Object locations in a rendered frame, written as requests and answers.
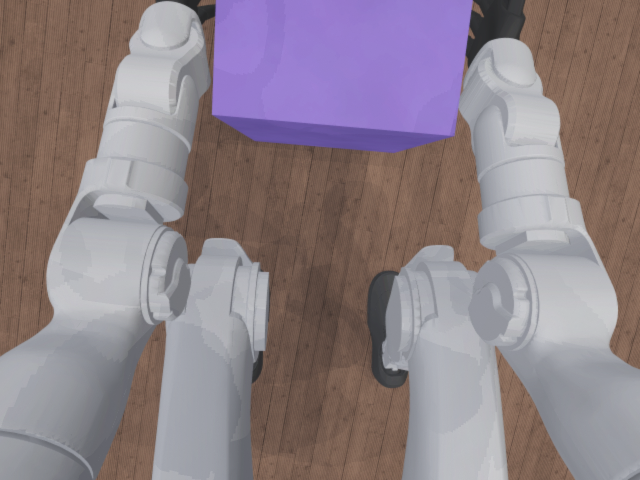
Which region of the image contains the robot right forearm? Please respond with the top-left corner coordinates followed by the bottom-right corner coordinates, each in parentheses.
top-left (458, 38), bottom-right (618, 326)

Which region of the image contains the carton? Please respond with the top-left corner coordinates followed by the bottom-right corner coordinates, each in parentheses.
top-left (212, 0), bottom-right (473, 153)

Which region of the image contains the robot left forearm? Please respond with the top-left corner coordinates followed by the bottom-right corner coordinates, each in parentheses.
top-left (46, 1), bottom-right (211, 306)

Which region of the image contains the right robot upper arm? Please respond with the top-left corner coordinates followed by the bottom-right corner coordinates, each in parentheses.
top-left (468, 253), bottom-right (640, 480)

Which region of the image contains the left robot upper arm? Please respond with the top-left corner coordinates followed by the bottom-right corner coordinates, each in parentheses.
top-left (0, 217), bottom-right (191, 480)

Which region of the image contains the left robot hand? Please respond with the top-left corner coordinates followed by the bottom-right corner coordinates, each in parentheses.
top-left (156, 0), bottom-right (216, 24)

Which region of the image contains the right robot foot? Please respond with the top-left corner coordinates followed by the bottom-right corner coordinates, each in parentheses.
top-left (367, 271), bottom-right (408, 388)

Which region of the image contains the robot right thigh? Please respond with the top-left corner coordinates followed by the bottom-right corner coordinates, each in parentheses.
top-left (388, 261), bottom-right (508, 480)

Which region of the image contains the right robot hand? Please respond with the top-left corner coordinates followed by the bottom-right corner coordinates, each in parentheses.
top-left (465, 0), bottom-right (526, 68)

